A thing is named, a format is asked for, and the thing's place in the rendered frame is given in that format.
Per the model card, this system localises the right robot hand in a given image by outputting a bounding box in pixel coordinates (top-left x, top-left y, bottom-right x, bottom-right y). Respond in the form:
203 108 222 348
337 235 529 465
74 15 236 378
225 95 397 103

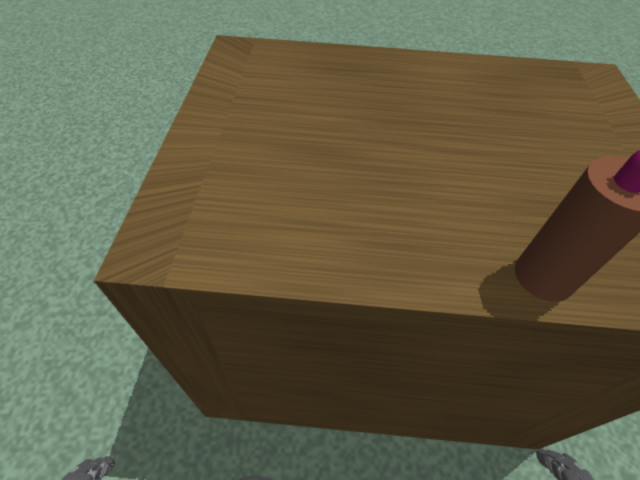
536 449 595 480

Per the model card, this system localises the bottle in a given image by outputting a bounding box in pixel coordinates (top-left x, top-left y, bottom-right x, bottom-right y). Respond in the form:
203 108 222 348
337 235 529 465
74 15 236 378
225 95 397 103
515 150 640 302

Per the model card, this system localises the left robot hand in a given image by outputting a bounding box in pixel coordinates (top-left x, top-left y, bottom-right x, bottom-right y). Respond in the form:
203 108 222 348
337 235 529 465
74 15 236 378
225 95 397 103
62 457 115 480

